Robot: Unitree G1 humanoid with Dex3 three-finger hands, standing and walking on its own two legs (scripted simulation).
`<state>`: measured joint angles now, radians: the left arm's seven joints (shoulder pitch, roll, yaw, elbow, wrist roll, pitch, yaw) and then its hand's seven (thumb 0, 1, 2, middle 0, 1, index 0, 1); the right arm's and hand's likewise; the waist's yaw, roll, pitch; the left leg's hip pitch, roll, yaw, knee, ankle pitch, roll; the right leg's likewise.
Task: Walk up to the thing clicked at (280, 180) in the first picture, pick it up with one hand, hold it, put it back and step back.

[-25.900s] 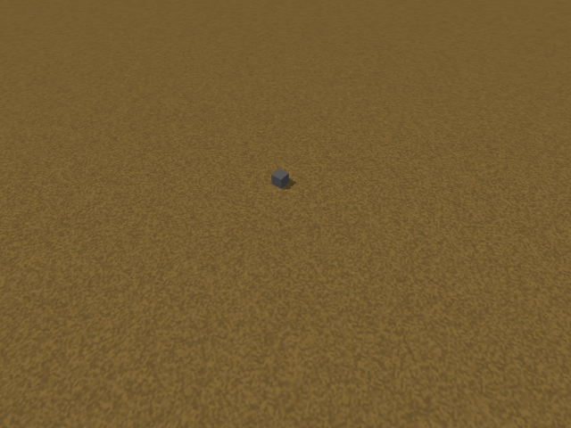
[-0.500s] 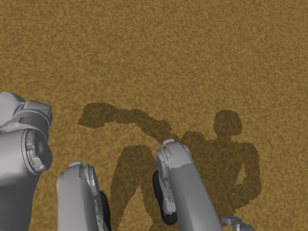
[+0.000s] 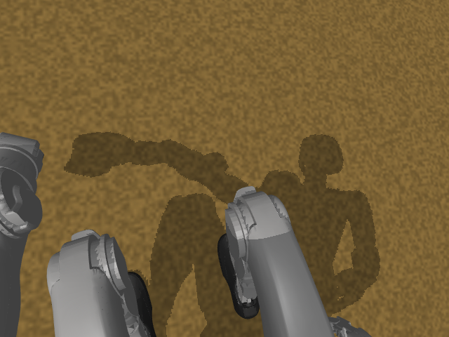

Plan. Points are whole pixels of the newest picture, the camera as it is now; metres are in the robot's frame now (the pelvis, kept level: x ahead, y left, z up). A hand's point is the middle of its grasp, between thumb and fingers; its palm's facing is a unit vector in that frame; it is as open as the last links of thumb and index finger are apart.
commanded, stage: crouch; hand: left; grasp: from above
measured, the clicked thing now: (11, 163) +0.47 +0.28 -0.18
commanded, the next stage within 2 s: lower in 0.08 s
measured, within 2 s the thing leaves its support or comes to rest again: rests again in 1.50 s
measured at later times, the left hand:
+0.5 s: hand (15, 169) +0.46 +0.28 -0.20, palm faces -0.18 -0.43 -0.89, open 9.3 cm
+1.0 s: hand (31, 171) +0.46 +0.28 -0.24, palm faces -0.18 -0.43 -0.89, open 9.3 cm
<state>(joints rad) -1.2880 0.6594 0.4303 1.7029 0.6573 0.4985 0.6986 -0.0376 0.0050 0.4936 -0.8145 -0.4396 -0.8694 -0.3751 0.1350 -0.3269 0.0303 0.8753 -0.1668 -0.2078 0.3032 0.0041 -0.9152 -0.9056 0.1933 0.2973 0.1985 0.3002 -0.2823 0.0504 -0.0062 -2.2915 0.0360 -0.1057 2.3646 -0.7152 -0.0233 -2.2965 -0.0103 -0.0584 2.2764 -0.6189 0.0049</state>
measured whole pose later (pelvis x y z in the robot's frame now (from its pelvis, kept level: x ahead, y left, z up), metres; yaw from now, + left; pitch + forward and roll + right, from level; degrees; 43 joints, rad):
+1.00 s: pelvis +0.00 +0.01 -0.02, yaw -5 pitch +32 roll -11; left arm -1.29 0.85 0.42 1.81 0.69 0.39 0.78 -0.04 0.02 0.48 -0.80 -0.45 -0.86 -0.38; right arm 0.12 -0.37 0.19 0.81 -0.22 -0.28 0.44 0.00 -0.92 -0.91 0.19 0.30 0.20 0.30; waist -0.38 -0.04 0.17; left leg -2.32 0.03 -0.19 2.47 -0.73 -0.01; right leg -2.27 0.00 -0.13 2.31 -0.61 0.02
